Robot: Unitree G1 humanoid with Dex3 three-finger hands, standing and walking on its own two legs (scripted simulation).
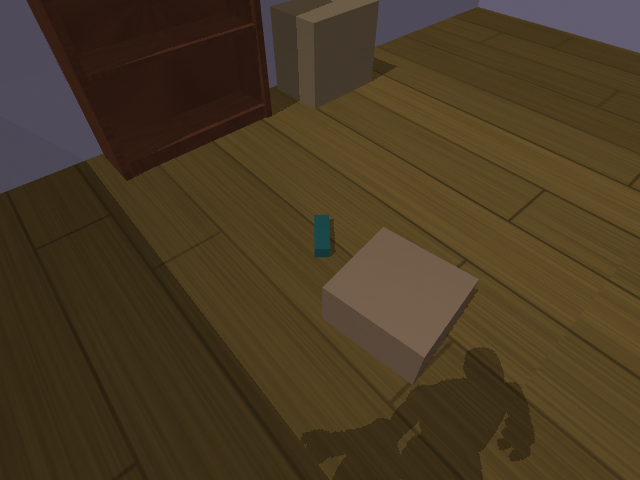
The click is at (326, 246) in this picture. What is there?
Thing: lying carton
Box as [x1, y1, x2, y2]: [314, 215, 329, 256]
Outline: 314,215 315,256 329,256 328,215
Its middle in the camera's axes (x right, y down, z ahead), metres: +0.01 -0.01 +1.67
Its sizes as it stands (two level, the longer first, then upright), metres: 0.201 0.066 0.052
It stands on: the floor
